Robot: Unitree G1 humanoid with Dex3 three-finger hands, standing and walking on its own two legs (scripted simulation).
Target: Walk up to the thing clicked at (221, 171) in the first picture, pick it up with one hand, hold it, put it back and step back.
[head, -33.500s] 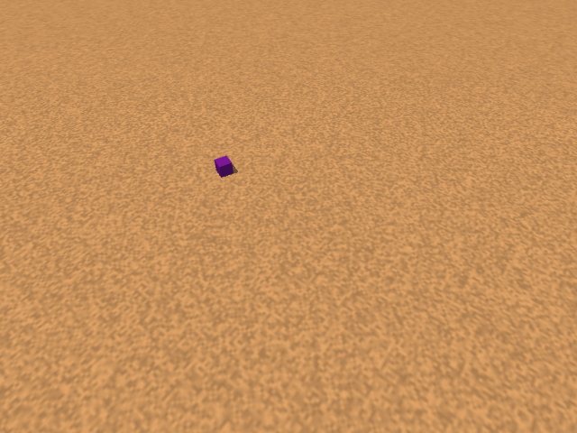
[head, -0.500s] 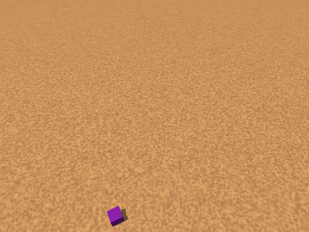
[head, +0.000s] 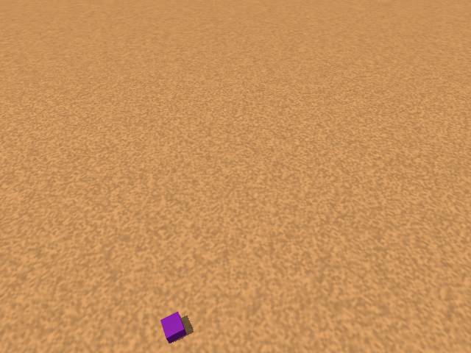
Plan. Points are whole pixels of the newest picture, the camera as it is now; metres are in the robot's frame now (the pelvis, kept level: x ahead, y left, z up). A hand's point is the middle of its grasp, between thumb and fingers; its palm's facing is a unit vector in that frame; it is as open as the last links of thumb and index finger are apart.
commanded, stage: stand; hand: left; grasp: from above
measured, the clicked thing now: (173, 327) +0.40 +0.26 -0.75
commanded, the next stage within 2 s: step back in 0.94 s
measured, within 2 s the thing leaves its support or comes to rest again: neither
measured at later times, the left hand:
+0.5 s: hand out of the picture +0.08 +0.24 -0.16, palm faces +0.00 -0.94 -0.33, open 7.4 cm
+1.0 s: hand out of the picture +0.08 +0.25 -0.16, palm faces +0.00 -0.94 -0.33, open 7.4 cm
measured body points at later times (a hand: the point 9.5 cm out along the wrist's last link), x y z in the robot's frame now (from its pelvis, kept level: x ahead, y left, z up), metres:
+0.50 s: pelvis +0.01 +0.00 +0.00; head +0.01 +0.00 +0.45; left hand +0.08 +0.29 -0.13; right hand +0.08 -0.30 -0.14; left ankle +0.00 +0.12 -0.75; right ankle +0.01 -0.13 -0.75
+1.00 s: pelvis +0.00 +0.00 +0.00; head +0.02 +0.00 +0.45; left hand +0.08 +0.30 -0.14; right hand +0.08 -0.30 -0.14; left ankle +0.00 +0.12 -0.75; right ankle +0.01 -0.13 -0.75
